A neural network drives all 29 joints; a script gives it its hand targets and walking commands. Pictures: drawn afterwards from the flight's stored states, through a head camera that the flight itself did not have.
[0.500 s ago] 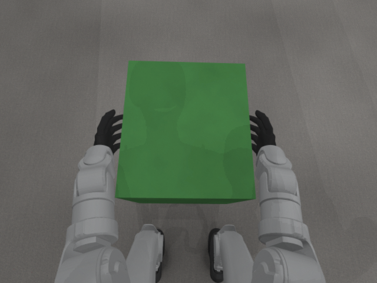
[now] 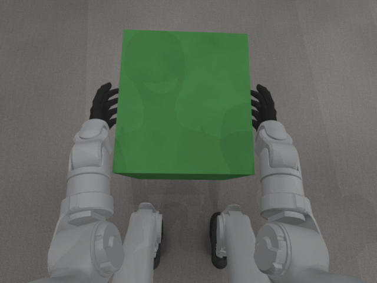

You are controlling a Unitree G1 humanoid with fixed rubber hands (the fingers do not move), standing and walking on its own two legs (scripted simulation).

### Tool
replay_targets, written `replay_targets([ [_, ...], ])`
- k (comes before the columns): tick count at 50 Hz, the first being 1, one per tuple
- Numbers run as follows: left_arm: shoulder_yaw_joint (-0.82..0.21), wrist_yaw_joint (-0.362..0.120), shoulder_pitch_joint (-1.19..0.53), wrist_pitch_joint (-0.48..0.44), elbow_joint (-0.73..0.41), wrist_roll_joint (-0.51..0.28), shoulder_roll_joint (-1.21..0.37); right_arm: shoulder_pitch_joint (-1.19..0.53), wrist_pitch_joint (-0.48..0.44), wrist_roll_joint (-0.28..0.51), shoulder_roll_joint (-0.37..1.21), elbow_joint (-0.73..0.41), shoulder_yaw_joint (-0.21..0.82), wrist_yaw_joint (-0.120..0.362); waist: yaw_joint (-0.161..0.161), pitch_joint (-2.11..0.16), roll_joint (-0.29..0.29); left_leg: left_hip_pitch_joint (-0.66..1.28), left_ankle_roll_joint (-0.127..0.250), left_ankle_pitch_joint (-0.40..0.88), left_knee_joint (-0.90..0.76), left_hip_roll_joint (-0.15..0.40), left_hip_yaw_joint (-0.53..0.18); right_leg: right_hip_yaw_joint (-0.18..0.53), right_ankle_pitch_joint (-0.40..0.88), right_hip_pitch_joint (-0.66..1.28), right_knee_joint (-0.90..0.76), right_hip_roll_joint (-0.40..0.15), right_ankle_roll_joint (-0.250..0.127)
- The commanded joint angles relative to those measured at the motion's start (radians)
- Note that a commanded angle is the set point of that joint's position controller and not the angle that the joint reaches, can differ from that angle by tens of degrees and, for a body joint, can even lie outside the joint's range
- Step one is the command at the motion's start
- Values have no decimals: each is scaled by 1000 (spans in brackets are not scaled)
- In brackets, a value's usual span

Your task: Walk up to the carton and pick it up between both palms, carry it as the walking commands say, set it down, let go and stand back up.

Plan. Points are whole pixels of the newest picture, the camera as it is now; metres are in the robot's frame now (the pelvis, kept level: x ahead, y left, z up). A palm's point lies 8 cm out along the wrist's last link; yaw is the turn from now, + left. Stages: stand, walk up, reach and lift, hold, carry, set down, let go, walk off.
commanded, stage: set down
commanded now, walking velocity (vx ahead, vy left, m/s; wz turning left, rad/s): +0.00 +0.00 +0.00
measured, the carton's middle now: (183, 118) +0.47 +0.03 -0.15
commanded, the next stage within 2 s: none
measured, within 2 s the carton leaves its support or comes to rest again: neither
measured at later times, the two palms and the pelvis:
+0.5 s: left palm (115, 124) +0.45 +0.20 -0.16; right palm (250, 125) +0.47 -0.14 -0.16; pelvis -0.02 +0.00 -0.08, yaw +0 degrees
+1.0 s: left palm (123, 126) +0.48 +0.20 -0.26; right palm (238, 128) +0.49 -0.13 -0.26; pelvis -0.03 +0.00 -0.14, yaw +0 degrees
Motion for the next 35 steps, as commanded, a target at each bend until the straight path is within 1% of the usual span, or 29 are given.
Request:
replay_targets([
  [1, -550, -263, -604, -28, 12, -183, -901, -618, -32, 178, 913, 34, 566, 264, 16, -900, 17, 440, -6, 257, -99, -164, 82, -72, 206, 485, -61, 178, -2],
  [9, -562, -237, -679, -32, 4, -206, -878, -692, -38, 191, 884, 50, 552, 260, 13, -949, 30, 393, -12, 252, -25, -160, 85, -91, 183, 372, 22, 182, 0],
  [16, -565, -221, -740, -35, 4, -222, -854, -753, -39, 199, 866, 62, 540, 256, 14, -980, 29, 338, -13, 238, 38, -157, 93, -103, 165, 295, 91, 180, 0],
  [35, -560, -214, -887, -54, 24, -257, -783, -911, -53, 221, 822, 72, 529, 217, 25, -1029, 6, 136, -9, 198, 203, -146, 120, -112, 152, 193, 262, 168, 4],
])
